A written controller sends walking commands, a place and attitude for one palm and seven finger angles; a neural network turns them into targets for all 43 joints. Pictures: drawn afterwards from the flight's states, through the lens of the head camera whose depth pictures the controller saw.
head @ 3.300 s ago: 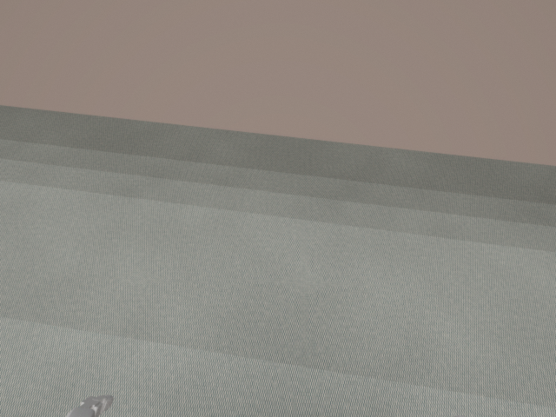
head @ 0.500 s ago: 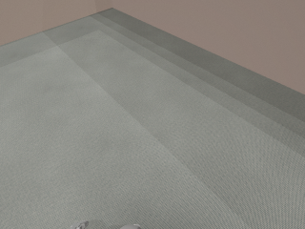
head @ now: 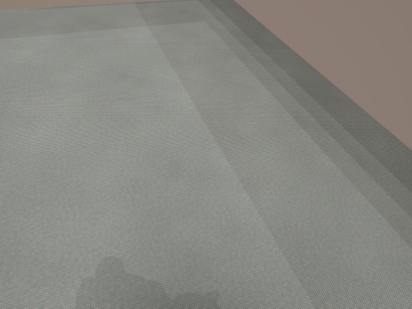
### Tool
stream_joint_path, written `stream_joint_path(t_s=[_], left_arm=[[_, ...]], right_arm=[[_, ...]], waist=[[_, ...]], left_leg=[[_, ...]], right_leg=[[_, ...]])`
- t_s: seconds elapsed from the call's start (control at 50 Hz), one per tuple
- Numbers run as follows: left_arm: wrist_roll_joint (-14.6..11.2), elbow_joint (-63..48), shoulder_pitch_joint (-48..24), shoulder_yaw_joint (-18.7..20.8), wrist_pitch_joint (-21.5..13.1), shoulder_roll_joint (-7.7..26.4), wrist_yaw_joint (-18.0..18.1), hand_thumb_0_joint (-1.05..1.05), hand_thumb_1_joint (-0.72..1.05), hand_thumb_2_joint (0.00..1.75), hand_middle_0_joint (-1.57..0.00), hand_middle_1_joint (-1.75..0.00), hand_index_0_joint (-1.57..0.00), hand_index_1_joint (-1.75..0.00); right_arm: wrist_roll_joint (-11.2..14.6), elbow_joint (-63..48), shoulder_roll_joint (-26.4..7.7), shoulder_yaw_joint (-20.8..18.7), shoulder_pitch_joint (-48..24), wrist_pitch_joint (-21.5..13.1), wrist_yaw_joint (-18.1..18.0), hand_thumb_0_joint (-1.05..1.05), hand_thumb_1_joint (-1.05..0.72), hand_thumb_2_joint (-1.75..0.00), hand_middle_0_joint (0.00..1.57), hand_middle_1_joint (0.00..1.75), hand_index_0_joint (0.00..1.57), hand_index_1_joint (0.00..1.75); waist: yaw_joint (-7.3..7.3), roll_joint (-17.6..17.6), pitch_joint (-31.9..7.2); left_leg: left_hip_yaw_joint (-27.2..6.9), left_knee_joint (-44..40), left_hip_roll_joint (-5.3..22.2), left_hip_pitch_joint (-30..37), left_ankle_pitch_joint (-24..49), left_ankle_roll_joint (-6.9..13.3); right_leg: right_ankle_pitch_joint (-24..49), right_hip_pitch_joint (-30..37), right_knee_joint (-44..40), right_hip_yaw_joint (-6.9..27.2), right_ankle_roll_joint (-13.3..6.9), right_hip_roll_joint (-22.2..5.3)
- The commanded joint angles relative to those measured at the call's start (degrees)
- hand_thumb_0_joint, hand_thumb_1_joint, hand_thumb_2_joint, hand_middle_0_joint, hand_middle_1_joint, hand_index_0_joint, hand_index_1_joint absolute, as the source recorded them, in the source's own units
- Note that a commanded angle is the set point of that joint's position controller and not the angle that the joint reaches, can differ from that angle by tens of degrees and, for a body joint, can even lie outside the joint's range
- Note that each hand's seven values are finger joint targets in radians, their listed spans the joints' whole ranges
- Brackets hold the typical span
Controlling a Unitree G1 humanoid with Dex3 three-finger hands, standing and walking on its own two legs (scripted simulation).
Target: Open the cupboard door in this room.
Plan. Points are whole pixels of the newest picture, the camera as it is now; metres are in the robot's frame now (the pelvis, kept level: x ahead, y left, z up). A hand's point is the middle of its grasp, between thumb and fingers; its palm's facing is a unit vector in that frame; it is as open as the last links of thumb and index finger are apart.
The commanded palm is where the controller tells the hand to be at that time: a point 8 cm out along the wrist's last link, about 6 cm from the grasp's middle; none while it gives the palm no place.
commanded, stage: turn or walk to find it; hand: left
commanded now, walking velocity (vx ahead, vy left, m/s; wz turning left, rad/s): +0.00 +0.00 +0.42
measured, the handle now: out of the picture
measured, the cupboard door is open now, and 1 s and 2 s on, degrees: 0 0 0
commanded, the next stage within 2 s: none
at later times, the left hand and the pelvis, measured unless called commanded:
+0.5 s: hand out of the picture +0.04 +0.17 -0.13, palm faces +0.21 -0.94 -0.29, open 7.4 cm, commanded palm none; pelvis -0.03 -0.04 +0.00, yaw +12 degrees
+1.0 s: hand out of the picture -0.16 +0.18 -0.19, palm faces +0.47 -0.85 -0.22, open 7.4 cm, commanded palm none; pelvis -0.08 -0.01 +0.00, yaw +25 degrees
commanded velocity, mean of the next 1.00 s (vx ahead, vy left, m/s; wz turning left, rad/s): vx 0.00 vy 0.00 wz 0.42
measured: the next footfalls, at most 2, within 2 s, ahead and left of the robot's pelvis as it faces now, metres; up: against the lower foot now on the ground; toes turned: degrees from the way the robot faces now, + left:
right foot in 0.42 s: +0.03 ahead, -0.13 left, +0.00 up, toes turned +6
left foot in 0.94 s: -0.09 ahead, +0.09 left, +0.00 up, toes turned +29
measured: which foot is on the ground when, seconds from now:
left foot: down 0.00-0.42, up 0.44-0.92, down 0.94-1.00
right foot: up 0.00-0.40, down 0.42-0.94, up 0.96-1.00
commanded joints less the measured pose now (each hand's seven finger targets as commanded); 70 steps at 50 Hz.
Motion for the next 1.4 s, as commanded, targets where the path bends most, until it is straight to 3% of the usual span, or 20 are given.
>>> stream_joint_path(t_s=[0.0,0.08,0.2,0.34,0.36,0.38,0.4,0.42,0.46,0.52,0.76,0.8,0.86,0.88,0.9,0.92,0.94,1.0,1.08,1.38], left_arm=[[-0.1,-5.63,-2.87,1.16,-1.77,3.35,-0.57,0.0,0.9,0.9,-0.2,-0.3,-0.2,-0.3],[-0.26,-5.32,-2.4,1.05,-1.88,3.6,-0.51,0.0,0.9,0.9,-0.2,-0.3,-0.2,-0.3],[-0.52,-8.02,-6.99,0.8,-1.87,2.64,-0.15,0.0,0.9,0.9,-0.2,-0.3,-0.2,-0.3],[-1.11,-7.93,-2.56,0.67,-2.95,2.28,0.3,0.0,0.9,0.9,-0.2,-0.3,-0.2,-0.3],[-1.01,-7.65,-0.5,0.85,-3.47,3.25,0.46,0.0,0.9,0.9,-0.2,-0.3,-0.2,-0.3],[-0.27,-7.56,0.95,1.6,-4.22,7.45,0.84,0.0,0.9,0.9,-0.2,-0.3,-0.2,-0.3],[0.25,-8.02,1.07,2.42,-4.35,11.86,1.01,0.0,0.9,0.9,-0.2,-0.3,-0.2,-0.3],[-0.26,-8.8,0.42,1.92,-3.95,11.07,1.02,0.0,0.9,0.9,-0.2,-0.3,-0.2,-0.3],[-0.4,-10.19,-7.01,1.37,-4.06,7.24,1.0,0.0,0.9,0.9,-0.2,-0.3,-0.2,-0.3],[-0.58,-10.46,-8.29,0.3,-4.59,4.21,0.77,0.0,0.9,0.9,-0.2,-0.3,-0.2,-0.3],[0.41,-5.57,1.48,1.39,-4.34,7.32,0.83,0.0,0.9,0.9,-0.2,-0.3,-0.2,-0.3],[0.62,-5.13,1.5,1.68,-4.11,8.22,0.76,0.0,0.9,0.9,-0.2,-0.3,-0.2,-0.3],[0.36,-4.84,-0.57,1.89,-3.66,8.7,0.57,0.0,0.9,0.9,-0.2,-0.3,-0.2,-0.3],[-0.01,-4.71,-1.26,1.82,-3.37,8.12,0.45,0.0,0.9,0.9,-0.2,-0.3,-0.2,-0.3],[-0.51,-5.42,-0.83,1.53,-2.93,6.43,0.3,0.0,0.9,0.9,-0.2,-0.3,-0.2,-0.3],[-0.82,-7.47,-1.26,0.77,-2.55,2.51,-0.09,0.0,0.9,0.9,-0.2,-0.3,-0.2,-0.3],[-0.22,-8.4,-4.69,0.27,-1.81,3.05,0.15,0.0,0.9,0.9,-0.2,-0.3,-0.2,-0.3],[0.09,-6.04,-4.94,1.26,-1.25,4.09,-0.46,0.0,0.9,0.9,-0.2,-0.3,-0.2,-0.3],[-0.11,-4.28,-1.95,1.23,-1.78,3.99,-0.7,0.0,0.9,0.9,-0.2,-0.3,-0.2,-0.3],[-0.75,-8.75,-10.81,0.49,-2.03,1.97,0.18,0.0,0.9,0.9,-0.2,-0.3,-0.2,-0.3]], right_arm=[[-0.01,-2.95,-11.07,-2.19,2.13,-1.1,-1.8,0.0,-0.9,-0.9,0.2,0.3,0.2,0.3],[0.34,-2.96,-11.02,-2.44,4.09,-1.47,-1.79,0.0,-0.9,-0.9,0.2,0.3,0.2,0.3],[-0.23,-3.08,-11.5,-3.05,6.12,-1.0,-1.52,0.0,-0.9,-0.9,0.2,0.3,0.2,0.3],[-0.21,-4.06,-11.51,-3.49,3.64,-0.38,-1.03,0.0,-0.9,-0.9,0.2,0.3,0.2,0.3],[0.15,-4.38,-10.71,-3.39,3.61,-0.4,-0.87,0.0,-0.9,-0.9,0.2,0.3,0.2,0.3],[0.78,-4.68,-7.62,-3.08,4.74,-0.46,-0.49,0.0,-0.9,-0.9,0.2,0.3,0.2,0.3],[0.49,-6.41,-5.24,-2.69,4.09,-0.4,-0.51,0.0,-0.9,-0.9,0.2,0.3,0.2,0.3],[-0.1,-5.95,-8.19,-3.59,3.31,0.29,-0.55,0.0,-0.9,-0.9,0.2,0.3,0.2,0.3],[-0.36,-2.93,-7.92,-4.1,5.56,1.7,0.11,0.0,-0.9,-0.9,0.2,0.3,0.2,0.3],[-0.46,-0.6,-6.55,-3.62,9.04,2.04,0.69,0.0,-0.9,-0.9,0.2,0.3,0.2,0.3],[0.3,-1.99,-5.15,-2.0,0.68,1.42,0.38,0.0,-0.9,-0.9,0.2,0.3,0.2,0.3],[0.63,-2.42,-4.75,-1.71,0.39,0.98,0.3,0.0,-0.9,-0.9,0.2,0.3,0.2,0.3],[0.66,-1.86,-5.26,-1.72,3.79,0.55,0.1,0.0,-0.9,-0.9,0.2,0.3,0.2,0.3],[0.6,-1.54,-6.09,-1.8,5.38,0.22,0.18,0.0,-0.9,-0.9,0.2,0.3,0.2,0.3],[0.41,-1.27,-8.96,-2.39,7.52,-0.41,0.21,0.0,-0.9,-0.9,0.2,0.3,0.2,0.3],[-0.05,-1.69,-14.71,-3.69,8.58,-0.73,-0.14,0.0,-0.9,-0.9,0.2,0.3,0.2,0.3],[-0.11,-1.34,-16.69,-4.07,9.67,-0.2,-0.47,0.0,-0.9,-0.9,0.2,0.3,0.2,0.3],[-0.16,-2.81,-12.02,-2.5,2.23,-0.6,-1.61,0.0,-0.9,-0.9,0.2,0.3,0.2,0.3],[0.48,-3.1,-10.94,-2.13,2.88,-1.57,-1.81,0.0,-0.9,-0.9,0.2,0.3,0.2,0.3],[-0.42,-1.82,-10.74,-3.19,9.67,-0.97,-1.78,0.0,-0.9,-0.9,0.2,0.3,0.2,0.3]], waist=[[-2.42,13.59,-1.17],[-2.79,11.61,-3.92],[-4.45,11.41,-3.25],[-1.65,12.0,-5.34],[-0.44,8.75,-6.84],[0.0,-2.15,-8.56],[0.45,-15.06,-6.2],[0.68,-8.42,-5.84],[-2.99,-6.74,-1.02],[-4.46,-3.87,0.71],[0.56,-6.36,-2.74],[0.75,-7.15,-3.37],[-1.68,-6.99,-4.7],[-2.97,-3.69,-5.24],[-4.32,4.68,-6.8],[-4.96,22.47,-4.69],[-6.26,18.95,-4.17],[-3.27,15.02,0.11],[-2.17,9.92,-3.22],[-5.02,10.96,-4.86]], left_leg=[[-13.91,-14.67,13.59,4.45,29.33,5.92],[-13.34,-14.02,11.81,8.64,33.31,6.13],[-19.48,-14.1,12.99,7.76,28.6,8.33],[-22.04,-9.3,9.52,-1.7,25.86,6.0],[-20.92,-6.12,7.29,-5.18,21.1,3.71],[-15.41,2.38,2.16,-14.19,8.07,-0.05],[-6.43,15.2,-5.03,-21.55,-12.76,-3.65],[-8.95,25.26,-2.49,-18.8,-14.02,-3.3],[-9.16,34.57,-0.93,-17.98,-6.51,-3.69],[-6.49,37.82,0.26,-18.21,0.65,-5.12],[-1.29,16.88,2.05,-12.84,-7.39,-6.0],[-0.02,11.75,1.6,-9.51,-8.6,-5.2],[1.76,2.32,1.04,-1.93,-2.11,-4.33],[1.1,-4.68,1.45,3.52,3.77,-3.77],[-5.29,-11.27,6.03,9.83,8.48,-1.97],[-24.04,-15.8,20.21,12.37,21.73,3.8],[-24.74,-17.04,23.81,6.79,24.02,8.26],[-17.59,-17.7,15.46,1.41,16.4,5.32],[-13.48,-15.87,11.86,7.55,28.59,4.77],[-26.4,-14.23,12.17,7.85,27.6,8.74]], right_leg=[[4.73,-9.12,11.94,5.74,1.08,0.22],[6.82,-8.49,9.8,5.72,2.22,1.11],[3.14,-6.11,0.53,6.26,2.29,2.25],[11.24,10.74,-21.72,4.95,0.55,5.36],[16.89,17.09,-30.16,5.87,0.32,3.85],[17.88,26.06,-35.98,15.32,-2.23,-6.04],[25.09,24.17,-37.36,27.93,-8.77,-19.51],[24.01,16.22,-37.43,25.24,-12.05,-20.99],[12.57,8.58,-40.02,18.68,-9.91,-13.77],[17.27,8.7,-38.47,9.28,-7.62,-9.02],[34.13,17.76,-32.97,6.42,-11.6,-13.61],[36.22,17.07,-31.33,6.32,-11.82,-14.39],[31.42,13.0,-28.11,3.56,-9.24,-13.93],[27.29,9.35,-24.43,1.36,-6.78,-12.61],[19.65,3.08,-15.93,-1.7,-3.54,-9.08],[-3.9,-10.66,-3.5,-4.11,1.1,-1.14],[-7.81,-9.24,4.83,1.7,0.56,-0.02],[3.09,-9.88,11.61,6.22,0.42,-0.37],[8.56,-9.59,12.34,6.05,1.89,0.65],[2.09,-3.97,-3.87,7.92,1.61,3.75]])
